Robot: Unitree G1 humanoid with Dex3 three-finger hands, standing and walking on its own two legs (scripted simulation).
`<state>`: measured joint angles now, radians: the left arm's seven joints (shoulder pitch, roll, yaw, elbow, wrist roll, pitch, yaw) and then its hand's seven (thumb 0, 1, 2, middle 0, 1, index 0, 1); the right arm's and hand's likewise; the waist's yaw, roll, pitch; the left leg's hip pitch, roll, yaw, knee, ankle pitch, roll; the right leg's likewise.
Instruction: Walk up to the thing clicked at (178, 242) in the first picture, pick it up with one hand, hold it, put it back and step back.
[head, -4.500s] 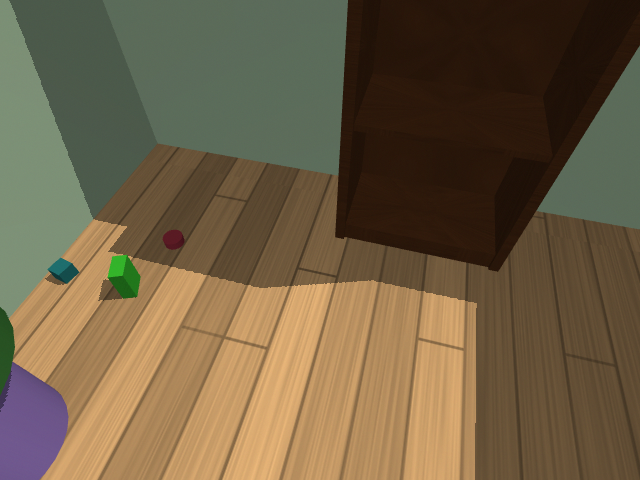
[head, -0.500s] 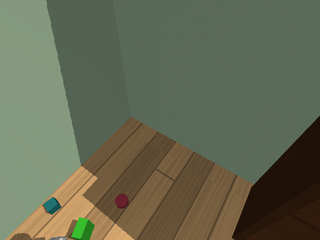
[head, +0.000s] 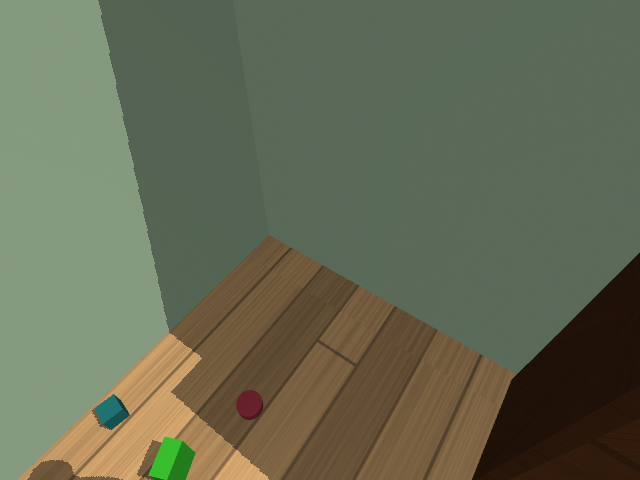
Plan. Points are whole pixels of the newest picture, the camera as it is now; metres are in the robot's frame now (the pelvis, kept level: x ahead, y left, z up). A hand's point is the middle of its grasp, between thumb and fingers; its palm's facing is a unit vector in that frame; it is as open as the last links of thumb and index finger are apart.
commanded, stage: walk up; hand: left
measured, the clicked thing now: (249, 404) +0.44 +0.24 -0.77
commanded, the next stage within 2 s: stand in 0.18 s
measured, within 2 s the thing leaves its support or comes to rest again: neither
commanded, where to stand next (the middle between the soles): +0.05 +0.00 m, yaw +0 degrees
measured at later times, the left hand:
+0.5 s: hand out of the picture +0.09 +0.25 -0.16, palm faces -0.01 -0.94 -0.34, open 7.4 cm
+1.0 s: hand out of the picture +0.09 +0.25 -0.16, palm faces -0.01 -0.94 -0.34, open 7.4 cm
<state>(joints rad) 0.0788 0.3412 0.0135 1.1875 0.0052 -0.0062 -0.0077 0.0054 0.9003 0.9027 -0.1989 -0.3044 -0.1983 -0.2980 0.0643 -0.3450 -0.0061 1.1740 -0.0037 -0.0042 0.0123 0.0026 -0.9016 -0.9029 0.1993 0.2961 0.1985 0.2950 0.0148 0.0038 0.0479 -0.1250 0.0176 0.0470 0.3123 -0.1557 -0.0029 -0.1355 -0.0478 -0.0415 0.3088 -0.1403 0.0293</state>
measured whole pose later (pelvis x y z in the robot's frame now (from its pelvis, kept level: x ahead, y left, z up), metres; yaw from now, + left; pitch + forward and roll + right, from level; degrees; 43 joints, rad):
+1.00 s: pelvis +0.01 -0.01 +0.00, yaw +1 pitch -2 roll +0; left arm 0.10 0.35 0.00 1.13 0.01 -0.01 0.00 0.01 0.90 0.90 -0.20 -0.30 -0.20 -0.30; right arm 0.09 -0.35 0.00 1.15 -0.01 0.00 0.01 0.00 -0.90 -0.90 0.20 0.30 0.20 0.29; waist 0.00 0.00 0.04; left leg -0.10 0.02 0.03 0.30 -0.17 -0.01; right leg -0.11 -0.04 -0.06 0.31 -0.16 0.02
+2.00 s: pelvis +0.02 -0.01 +0.00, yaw +0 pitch -2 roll +0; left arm 0.11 0.35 0.00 1.13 0.01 -0.01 0.00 0.01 0.90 0.90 -0.20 -0.30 -0.20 -0.30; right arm 0.11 -0.36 0.00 1.13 -0.01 -0.01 0.00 0.00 -0.90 -0.90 0.20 0.30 0.20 0.29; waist 0.01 0.01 0.05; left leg -0.09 0.03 0.04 0.30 -0.18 -0.02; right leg -0.11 -0.03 -0.05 0.31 -0.18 0.01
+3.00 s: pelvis +0.02 -0.01 +0.00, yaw +0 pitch -2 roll +0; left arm 0.12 0.35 0.00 1.12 0.01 -0.01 0.00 0.01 0.90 0.90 -0.20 -0.30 -0.20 -0.30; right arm 0.11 -0.35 0.00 1.13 -0.01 -0.01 0.00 0.00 -0.90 -0.90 0.20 0.30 0.20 0.29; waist 0.01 0.00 0.05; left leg -0.08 0.03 0.05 0.29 -0.18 -0.02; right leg -0.10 -0.04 -0.04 0.32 -0.18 0.02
